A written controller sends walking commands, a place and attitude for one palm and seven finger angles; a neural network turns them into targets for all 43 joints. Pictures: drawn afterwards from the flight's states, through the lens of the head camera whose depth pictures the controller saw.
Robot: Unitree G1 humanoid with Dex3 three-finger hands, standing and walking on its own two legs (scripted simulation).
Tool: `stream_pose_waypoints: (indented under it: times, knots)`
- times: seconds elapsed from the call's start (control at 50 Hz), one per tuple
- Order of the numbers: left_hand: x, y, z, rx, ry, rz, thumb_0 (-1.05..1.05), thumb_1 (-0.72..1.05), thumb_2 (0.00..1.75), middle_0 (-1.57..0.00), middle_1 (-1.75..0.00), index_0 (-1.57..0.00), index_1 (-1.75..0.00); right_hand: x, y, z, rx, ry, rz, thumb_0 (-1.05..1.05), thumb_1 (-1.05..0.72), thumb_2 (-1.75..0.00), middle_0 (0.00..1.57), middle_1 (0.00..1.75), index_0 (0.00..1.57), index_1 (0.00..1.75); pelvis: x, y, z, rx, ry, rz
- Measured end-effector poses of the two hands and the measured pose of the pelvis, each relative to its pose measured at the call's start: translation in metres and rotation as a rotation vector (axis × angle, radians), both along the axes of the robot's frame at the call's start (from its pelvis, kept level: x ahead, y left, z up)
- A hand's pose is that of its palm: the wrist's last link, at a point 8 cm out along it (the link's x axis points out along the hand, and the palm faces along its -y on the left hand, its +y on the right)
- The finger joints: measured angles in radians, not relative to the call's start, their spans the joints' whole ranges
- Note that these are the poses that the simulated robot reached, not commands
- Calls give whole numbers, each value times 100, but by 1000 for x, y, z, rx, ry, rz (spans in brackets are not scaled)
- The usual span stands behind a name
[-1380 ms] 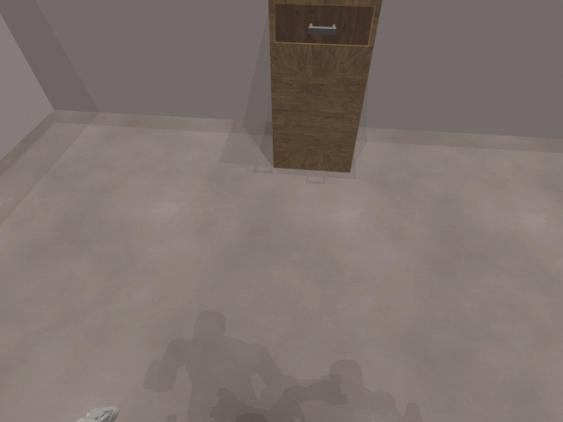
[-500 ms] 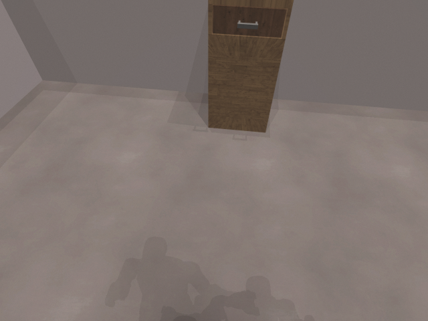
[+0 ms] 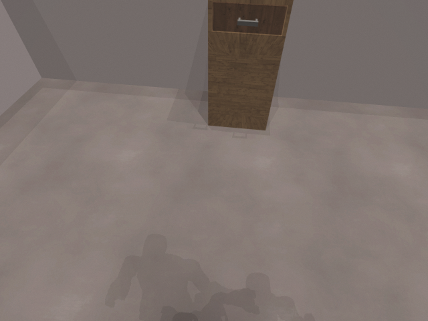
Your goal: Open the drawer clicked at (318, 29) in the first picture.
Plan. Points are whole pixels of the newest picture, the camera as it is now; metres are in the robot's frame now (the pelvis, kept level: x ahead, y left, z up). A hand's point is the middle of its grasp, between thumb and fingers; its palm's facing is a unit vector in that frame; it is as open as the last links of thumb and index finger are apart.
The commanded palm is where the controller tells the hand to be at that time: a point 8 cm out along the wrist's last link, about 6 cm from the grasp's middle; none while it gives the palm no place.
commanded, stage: look at it before walking up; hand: left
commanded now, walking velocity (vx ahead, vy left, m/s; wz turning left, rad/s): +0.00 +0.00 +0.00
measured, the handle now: (247, 21) +1.49 -0.08 -0.03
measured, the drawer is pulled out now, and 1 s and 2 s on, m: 0.00 0.00 0.00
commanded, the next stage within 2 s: walk to a spot facing it in 0.06 s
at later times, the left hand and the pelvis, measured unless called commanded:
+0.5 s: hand out of the picture +0.06 +0.18 -0.18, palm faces -0.11 -0.97 -0.22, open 7.4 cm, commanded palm none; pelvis +0.05 -0.02 -0.02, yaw -7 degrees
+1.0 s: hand (144, 285) +0.24 +0.19 -0.20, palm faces -0.23 -0.96 -0.16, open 7.4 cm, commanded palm none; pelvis +0.24 +0.00 -0.02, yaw -19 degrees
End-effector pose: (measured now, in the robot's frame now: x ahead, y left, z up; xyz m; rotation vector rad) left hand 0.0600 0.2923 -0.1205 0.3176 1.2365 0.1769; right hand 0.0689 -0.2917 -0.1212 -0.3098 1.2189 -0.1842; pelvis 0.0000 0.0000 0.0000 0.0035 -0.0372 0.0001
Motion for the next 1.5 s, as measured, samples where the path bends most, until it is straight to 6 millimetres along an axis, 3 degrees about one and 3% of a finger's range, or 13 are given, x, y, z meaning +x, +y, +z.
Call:
stream_pose_waypoints:
  times: [0.28, 0.42, 0.54, 0.64, 0.72, 0.8, 0.88, 0.94, 1.08, 1.2, 1.34, 1.42, 1.5]
  knots:
    - [1, -9, -6, -12, 26, 4, 0, 90, 90, -20, -30, -20, -29, 0, 6, -6, 15, 9, -17, 1, -90, -90, 20, 30, 20, 30, 9, -2, -2, 1, 7, -27]
    - [-4, -42, -24, -84, 117, -19, 0, 90, 90, -20, -30, -20, -29, -21, 20, -27, 89, 33, -118, 1, -90, -89, 20, 30, 20, 30, 33, -10, -13, 14, 24, -103]
    - [10, -81, -33, -118, 116, -7, 0, 90, 90, -20, -30, -20, -29, -40, 17, -47, 134, 148, -186, 1, -90, -89, 20, 30, 20, 30, 63, -30, -23, -5, 21, -120]
    - [3, -103, -24, -145, 196, 10, 0, 90, 90, -20, -30, -20, -29, 4, 16, -33, 147, 116, -202, 1, -90, -90, 20, 30, 20, 30, 91, -34, -9, 8, 31, -156]
    - [6, -108, -18, -163, 295, 0, 0, 90, 90, -20, -30, -21, -29, 64, 19, -22, 157, 3, -217, 1, -90, -90, 20, 30, 20, 30, 118, -31, -4, 10, 44, -191]
    - [28, -100, -20, -164, 346, -1, 0, 90, 90, -21, -30, -21, -30, 130, 26, -16, 160, -90, -200, 1, -90, -90, 19, 30, 20, 30, 152, -25, -6, 2, 49, -217]
    - [70, -80, -36, -159, 361, -3, 0, 90, 90, -21, -30, -21, -30, 196, 36, -17, 137, -168, -174, 1, -90, -90, 20, 30, 20, 30, 194, -13, -19, -8, 46, -242]
    - [118, -63, -52, -151, 356, -48, 0, 90, 90, -21, -30, -21, -29, 223, 41, -20, 105, -226, -203, 1, -90, -90, 20, 30, 20, 30, 222, -4, -30, -12, 34, -290]
    - [292, -63, -39, -133, 122, -223, 0, 91, 90, -20, -30, -20, -29, 190, 50, -13, 84, -122, -398, -1, -93, -89, 20, 30, 20, 30, 271, -3, -12, 4, 22, -363]
    - [418, -104, -16, -147, -42, -351, 0, 91, 90, -20, -30, -20, -29, 147, 52, -15, 96, 59, -518, -1, -93, -89, 20, 30, 20, 30, 315, -13, -4, 15, 35, -409]
    - [524, -187, -11, -159, -93, -522, 0, 91, 90, -20, -30, -20, -29, 121, 65, -25, 182, 233, -663, 0, -91, -90, 20, 30, 20, 30, 367, -51, -10, 20, 41, -469]
    - [561, -232, -20, -181, -147, -563, 0, 91, 90, -20, -30, -20, -29, 128, 61, -37, 243, 310, -706, 1, -91, -90, 20, 30, 20, 30, 393, -82, -23, 4, 34, -483]
    - [560, -243, -22, -190, -101, -530, 0, 91, 90, -20, -30, -20, -29, 179, 32, -35, 232, 252, -696, 1, -91, -90, 20, 30, 20, 30, 421, -98, -15, -6, 20, -501]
